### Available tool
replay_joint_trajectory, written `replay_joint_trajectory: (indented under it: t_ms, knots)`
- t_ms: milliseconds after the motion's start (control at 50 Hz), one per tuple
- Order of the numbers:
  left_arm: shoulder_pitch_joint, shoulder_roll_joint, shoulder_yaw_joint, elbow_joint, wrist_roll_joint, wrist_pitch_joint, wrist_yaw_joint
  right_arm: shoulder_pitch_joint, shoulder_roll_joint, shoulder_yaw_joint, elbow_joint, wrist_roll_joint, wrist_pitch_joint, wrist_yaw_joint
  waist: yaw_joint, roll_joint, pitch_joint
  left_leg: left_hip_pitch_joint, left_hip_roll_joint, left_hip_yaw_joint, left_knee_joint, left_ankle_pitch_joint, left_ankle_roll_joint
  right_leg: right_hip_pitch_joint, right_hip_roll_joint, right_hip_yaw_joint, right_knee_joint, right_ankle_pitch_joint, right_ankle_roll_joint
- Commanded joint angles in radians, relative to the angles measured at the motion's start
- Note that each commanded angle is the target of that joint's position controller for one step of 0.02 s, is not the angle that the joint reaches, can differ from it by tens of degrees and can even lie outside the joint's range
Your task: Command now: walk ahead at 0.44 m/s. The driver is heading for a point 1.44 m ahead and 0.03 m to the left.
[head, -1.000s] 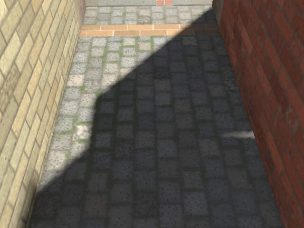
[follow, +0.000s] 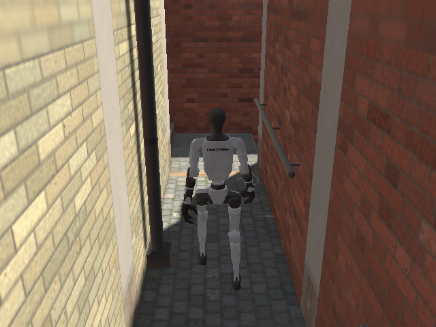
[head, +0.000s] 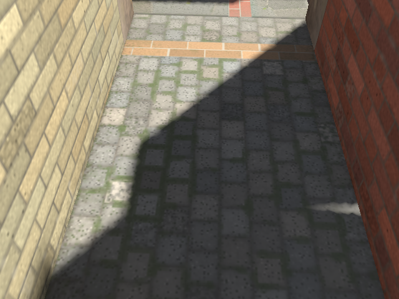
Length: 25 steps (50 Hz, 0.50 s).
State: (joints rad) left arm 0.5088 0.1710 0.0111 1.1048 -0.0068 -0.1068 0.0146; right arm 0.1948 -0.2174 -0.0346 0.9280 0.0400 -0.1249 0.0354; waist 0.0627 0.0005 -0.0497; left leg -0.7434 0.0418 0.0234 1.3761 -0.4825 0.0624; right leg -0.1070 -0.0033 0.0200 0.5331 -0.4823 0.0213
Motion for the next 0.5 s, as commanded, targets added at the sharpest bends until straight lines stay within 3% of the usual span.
replay_joint_trajectory:
  t_ms: [20, 40, 60, 80, 100, 120, 140, 160, 180, 200, 220, 240, 260, 280, 300, 320, 360, 420, 440, 500]
  knots:
    - [-0.189, 0.147, 0.008, -0.112, -0.001, 0.015, 0.029, -0.111, -0.051, 0.01, -0.153, -0.02, -0.003, 0.005, -0.09, -0.068, 0.215, -0.006, 0.092, -0.04, -0.381, 0.297, -0.033, -0.239, -0.19, 0.154, -0.421, 0.312, -0.161]
    - [-0.175, 0.192, 0.021, -0.115, -0.003, 0.009, 0.033, -0.103, -0.053, 0.009, -0.146, -0.025, 0.005, 0.009, -0.087, -0.088, 0.174, 0.244, 0.046, 0.017, -0.517, 0.452, -0.047, -0.345, -0.133, 0.057, -0.457, 0.3, -0.142]
    - [-0.117, 0.238, 0.038, -0.099, -0.008, 0.001, 0.031, -0.095, -0.054, 0.002, -0.14, -0.02, 0.016, 0.004, -0.091, -0.104, 0.157, 0.378, 0.006, 0.046, -0.544, 0.517, -0.057, -0.357, -0.142, 0.045, -0.491, 0.301, -0.153]
    - [-0.093, 0.258, 0.048, -0.088, -0.023, -0.003, 0.03, -0.096, -0.078, -0.008, -0.144, -0.015, 0.027, -0.004, -0.102, -0.103, 0.155, 0.395, -0.007, 0.037, -0.598, 0.521, -0.054, -0.283, -0.156, 0.036, -0.481, 0.347, -0.148]
    - [-0.081, 0.267, 0.059, -0.074, -0.033, -0.003, 0.029, -0.098, -0.105, -0.021, -0.141, 0.0, 0.032, -0.012, -0.116, -0.12, 0.134, 0.391, -0.014, 0.02, -0.659, 0.495, -0.046, -0.149, -0.178, 0.034, -0.435, 0.461, -0.127]
    - [-0.063, 0.274, 0.07, -0.061, -0.044, 0.007, 0.034, -0.085, -0.119, -0.032, -0.142, -0.01, 0.031, -0.01, -0.144, -0.11, 0.122, 0.385, -0.034, 0.024, -0.707, 0.428, -0.033, -0.039, -0.2, 0.026, -0.357, 0.634, -0.109]
    - [-0.066, 0.287, 0.077, -0.057, -0.026, 0.025, 0.034, -0.034, -0.112, -0.041, -0.142, -0.009, 0.034, -0.011, -0.212, -0.127, 0.076, 0.46, -0.069, 0.052, -0.706, 0.339, 0.004, 0.011, -0.186, 0.004, -0.22, 0.851, -0.096]
    - [-0.081, 0.256, 0.069, -0.061, 0.014, 0.033, 0.032, 0.134, -0.144, -0.064, -0.086, -0.008, 0.038, -0.004, -0.298, -0.101, -0.009, 0.635, -0.075, 0.063, -0.702, 0.34, 0.029, -0.023, -0.168, -0.023, 0.007, 0.924, -0.072]
    - [-0.114, 0.216, 0.063, -0.106, 0.014, 0.022, 0.025, 0.316, -0.231, -0.091, -0.022, -0.02, 0.052, -0.006, -0.351, -0.025, -0.104, 0.893, 0.005, -0.058, -0.665, 0.376, 0.045, -0.221, -0.12, -0.031, 0.314, 0.779, -0.043]
    - [0.117, 0.014, 0.028, -0.102, -0.006, 0.001, 0.023, 0.323, -0.346, -0.1, 0.008, -0.055, 0.05, -0.001, -0.159, 0.38, -0.251, 0.995, 0.278, -0.648, -0.915, 0.082, 0.198, -0.388, 0.072, 0.043, 0.727, -0.028, -0.013]
    - [0.163, 0.069, 0.05, -0.082, -0.042, -0.028, 0.023, 0.305, -0.263, -0.075, -0.003, -0.041, 0.023, 0.001, -0.127, 0.384, -0.245, 0.895, 0.288, -0.913, -1.116, -0.157, 0.207, -0.451, 0.063, 0.181, 0.889, -0.059, -0.04]
    - [0.075, 0.104, 0.058, -0.106, -0.076, -0.04, 0.019, 0.24, -0.209, -0.065, 0.0, -0.044, 0.006, -0.01, -0.116, 0.329, -0.077, 0.771, 0.297, -0.794, -1.121, -0.108, 0.154, -0.539, 0.036, 0.133, 0.97, -0.02, -0.049]
    - [-0.024, 0.121, 0.054, -0.138, -0.06, -0.038, 0.017, 0.183, -0.2, -0.061, 0.0, -0.044, 0.0, -0.013, -0.112, 0.175, -0.006, 0.661, 0.267, -0.642, -1.103, -0.009, 0.118, -0.552, -0.01, 0.104, 0.956, 0.07, -0.06]
    - [-0.088, 0.121, 0.055, -0.158, -0.032, -0.03, 0.028, 0.093, -0.202, -0.064, -0.002, -0.058, -0.01, -0.012, -0.077, 0.072, 0.054, 0.494, 0.241, -0.536, -1.102, 0.069, 0.1, -0.504, -0.049, 0.099, 0.907, 0.188, -0.073]
    - [-0.082, 0.133, 0.063, -0.167, -0.017, -0.008, 0.027, 0.042, -0.189, -0.061, -0.006, -0.072, -0.014, -0.013, -0.033, 0.065, 0.034, 0.409, 0.221, -0.47, -1.115, 0.102, 0.081, -0.439, -0.096, 0.12, 0.854, 0.264, -0.082]
    - [-0.074, 0.126, 0.065, -0.169, -0.017, 0.009, 0.025, 0.037, -0.159, -0.054, 0.007, -0.064, -0.013, -0.019, -0.019, 0.085, 0.038, 0.389, 0.2, -0.44, -1.142, 0.093, 0.083, -0.422, -0.115, 0.115, 0.801, 0.28, -0.09]
    - [-0.075, 0.126, 0.069, -0.177, -0.018, 0.026, 0.027, 0.084, -0.146, -0.05, 0.038, -0.046, -0.011, -0.031, -0.009, 0.107, 0.069, 0.399, 0.188, -0.386, -1.19, 0.113, 0.114, -0.461, -0.132, 0.1, 0.717, 0.278, -0.087]
    - [-0.198, 0.138, 0.073, -0.22, -0.009, 0.032, 0.033, 0.17, -0.177, -0.058, 0.054, -0.038, -0.007, -0.051, -0.037, 0.07, 0.112, 0.479, 0.207, -0.35, -1.239, 0.131, 0.136, -0.62, -0.151, 0.077, 0.58, 0.359, -0.052]
    - [-0.267, 0.147, 0.078, -0.245, -0.017, 0.029, 0.041, 0.18, -0.189, -0.059, 0.044, -0.039, -0.004, -0.046, -0.058, 0.032, 0.122, 0.521, 0.231, -0.37, -1.259, 0.134, 0.159, -0.679, -0.164, 0.085, 0.516, 0.391, -0.029]
    - [-0.345, 0.139, 0.081, -0.274, -0.022, 0.024, 0.035, 0.243, -0.195, -0.061, 0.043, -0.033, 0.009, -0.052, -0.08, 0.058, 0.126, 0.625, 0.228, -0.302, -1.278, 0.213, 0.146, -0.747, -0.151, 0.066, 0.374, 0.508, 0.001]
